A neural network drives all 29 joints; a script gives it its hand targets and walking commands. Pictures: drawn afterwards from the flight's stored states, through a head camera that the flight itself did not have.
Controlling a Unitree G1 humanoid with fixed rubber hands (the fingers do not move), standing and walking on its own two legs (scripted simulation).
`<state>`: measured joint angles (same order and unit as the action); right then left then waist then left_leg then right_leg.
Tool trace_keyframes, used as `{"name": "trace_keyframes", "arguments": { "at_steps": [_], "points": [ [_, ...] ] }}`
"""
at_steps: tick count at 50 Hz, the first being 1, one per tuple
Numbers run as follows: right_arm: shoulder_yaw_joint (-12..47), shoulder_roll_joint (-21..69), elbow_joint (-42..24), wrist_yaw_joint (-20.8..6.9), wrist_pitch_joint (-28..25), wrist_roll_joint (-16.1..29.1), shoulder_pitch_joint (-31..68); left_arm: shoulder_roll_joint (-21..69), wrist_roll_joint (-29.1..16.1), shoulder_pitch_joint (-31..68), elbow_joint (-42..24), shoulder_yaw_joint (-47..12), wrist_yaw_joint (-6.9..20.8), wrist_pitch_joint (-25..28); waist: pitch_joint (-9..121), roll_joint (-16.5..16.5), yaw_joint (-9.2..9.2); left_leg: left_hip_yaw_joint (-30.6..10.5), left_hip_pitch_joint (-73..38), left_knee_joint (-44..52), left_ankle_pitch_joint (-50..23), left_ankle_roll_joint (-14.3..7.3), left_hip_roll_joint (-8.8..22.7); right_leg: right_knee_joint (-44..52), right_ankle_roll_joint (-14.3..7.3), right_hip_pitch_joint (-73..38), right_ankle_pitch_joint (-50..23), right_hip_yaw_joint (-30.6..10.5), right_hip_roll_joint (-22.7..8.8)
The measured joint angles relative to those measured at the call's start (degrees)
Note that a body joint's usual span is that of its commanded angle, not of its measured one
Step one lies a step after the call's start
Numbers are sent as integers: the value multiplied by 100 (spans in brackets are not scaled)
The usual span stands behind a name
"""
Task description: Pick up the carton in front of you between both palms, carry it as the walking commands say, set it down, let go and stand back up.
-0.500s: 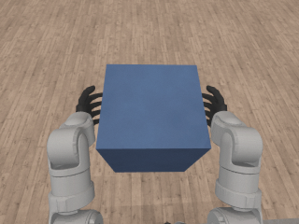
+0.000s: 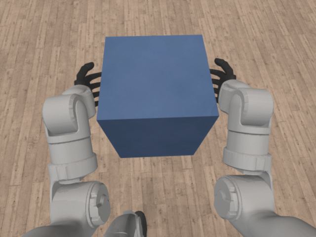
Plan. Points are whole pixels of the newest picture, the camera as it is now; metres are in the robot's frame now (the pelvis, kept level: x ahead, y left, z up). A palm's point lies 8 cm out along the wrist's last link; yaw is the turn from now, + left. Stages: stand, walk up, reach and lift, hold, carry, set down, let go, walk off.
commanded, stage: carry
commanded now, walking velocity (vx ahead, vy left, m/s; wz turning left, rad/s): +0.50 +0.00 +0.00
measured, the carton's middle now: (155, 104) +0.41 +0.01 +0.07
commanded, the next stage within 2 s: none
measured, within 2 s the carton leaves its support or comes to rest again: neither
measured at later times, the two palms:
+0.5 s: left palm out of the picture +0.68 +0.15 +0.21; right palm out of the picture +0.72 -0.14 +0.22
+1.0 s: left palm out of the picture +1.03 +0.12 +0.28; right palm out of the picture +0.99 -0.18 +0.28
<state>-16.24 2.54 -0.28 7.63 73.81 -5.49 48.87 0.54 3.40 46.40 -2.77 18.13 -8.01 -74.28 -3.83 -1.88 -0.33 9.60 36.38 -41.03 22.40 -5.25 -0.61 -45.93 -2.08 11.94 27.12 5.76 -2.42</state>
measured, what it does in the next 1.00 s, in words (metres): climbs: right foot 0.04 m higher, then left foot 0.04 m higher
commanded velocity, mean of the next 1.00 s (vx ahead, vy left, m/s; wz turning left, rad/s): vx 0.50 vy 0.00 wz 0.00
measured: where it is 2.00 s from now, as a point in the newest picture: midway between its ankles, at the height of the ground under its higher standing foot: (152, 61)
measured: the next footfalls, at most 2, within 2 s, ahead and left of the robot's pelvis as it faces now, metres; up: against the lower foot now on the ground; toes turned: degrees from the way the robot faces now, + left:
right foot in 0.34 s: +0.40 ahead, -0.11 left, +0.04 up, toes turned -3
left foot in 0.72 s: +0.64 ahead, +0.10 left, +0.08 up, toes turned +7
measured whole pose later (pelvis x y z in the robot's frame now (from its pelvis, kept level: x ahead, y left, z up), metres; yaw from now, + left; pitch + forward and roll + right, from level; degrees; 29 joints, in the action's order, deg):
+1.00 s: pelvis +0.63 +0.01 +0.13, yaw +0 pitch +5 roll -1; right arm -14.6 0.0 1.8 8.6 75.4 -1.1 46.8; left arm 1.1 6.1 47.9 0.5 17.8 -6.4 -77.1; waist -1.0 0.7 -7.3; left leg 6.2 14.7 -26.5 26.6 -3.4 -0.3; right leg -61.4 -2.4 42.5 24.5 2.9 -1.2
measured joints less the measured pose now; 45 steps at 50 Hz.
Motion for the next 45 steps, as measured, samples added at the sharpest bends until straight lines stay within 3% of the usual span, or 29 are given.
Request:
{"name": "trace_keyframes", "arguments": {
  "at_steps": [3,5,9,13,15,17,18,21,23,27,31,34,36,38,41,43,45],
  "points": [
    [150,99,-191,63,-65,-24,-219,-21,-25,-120,-147,28,49,1,-232,89,-315,-97,-408,194,17,67,-61,-2712,-6,1190,45,-575,320],
    [159,109,-497,110,-64,93,-411,91,37,-156,-366,48,59,-23,-382,155,-437,-167,-798,587,44,69,-70,-3324,-73,1879,-94,-634,361],
    [63,108,-1013,160,-122,308,-557,293,172,-184,-856,16,79,3,-509,232,-597,-277,-1529,1195,166,111,0,-2902,-79,2902,-74,-548,225],
    [-19,56,-1088,155,-137,422,-470,354,287,-220,-1057,-75,103,37,-284,256,-618,-367,-2236,1605,463,248,99,-1128,-26,3181,-365,-357,99],
    [-12,-17,-892,134,-98,421,-378,318,331,-204,-923,-119,112,18,-75,310,-523,-395,-2575,1650,721,355,199,-72,-54,2936,-577,-139,156],
    [3,-170,-597,92,-33,401,-292,273,372,-95,-550,-193,116,17,97,408,-330,-404,-2735,1116,1109,420,396,646,-121,2446,-968,145,310],
    [5,-265,-423,54,-16,395,-267,257,397,-33,-306,-252,115,47,142,460,-211,-481,-2568,407,983,429,509,495,-117,2331,-840,228,357],
    [-19,-376,105,-147,72,358,-238,187,319,-35,249,-391,136,-2,238,297,193,-1006,-1519,-2431,716,366,180,549,-128,1874,-312,175,383],
    [-18,-321,266,-170,182,234,-218,99,188,-142,366,-445,103,-83,265,188,385,-985,-829,-3423,497,269,46,950,-52,1494,-326,85,357],
    [-47,-177,173,-178,303,33,-182,-16,-74,-170,346,-405,25,-143,247,75,637,-803,169,-3341,242,191,68,1666,-90,764,-262,-18,283],
    [-106,-102,-66,-180,315,-76,-134,-77,-208,19,351,-338,-17,-97,348,70,704,-646,687,-2159,116,227,196,2122,-19,132,-54,-78,232],
    [-111,-111,-28,-184,314,-108,-108,-116,-217,176,536,-306,-12,-84,510,24,603,-407,507,-810,-15,192,179,2288,112,-340,236,-115,136],
    [-37,-115,196,-159,279,-130,-38,-196,-208,249,701,-286,6,-117,581,-68,413,-150,52,-48,-274,81,15,1865,176,-501,612,-118,-43],
    [92,-73,490,-142,178,-174,-5,-307,-191,221,857,-230,78,-117,564,-102,106,-56,-165,-256,-54,54,-78,252,188,-36,428,-318,-134],
    [237,-100,600,-75,217,-47,-213,-276,-98,147,1019,-178,135,-193,484,71,-306,-162,-653,58,221,80,-109,-2427,67,1159,213,-647,228],
    [281,-169,513,-17,257,136,-355,-172,30,139,977,-141,144,-262,394,138,-482,-219,-1032,484,181,115,-99,-3016,-17,1833,-13,-591,289],
    [269,-213,406,37,253,282,-392,-81,133,139,824,-100,149,-299,300,193,-602,-259,-1391,851,193,103,-61,-2969,-57,2367,-142,-503,280]
  ]
}}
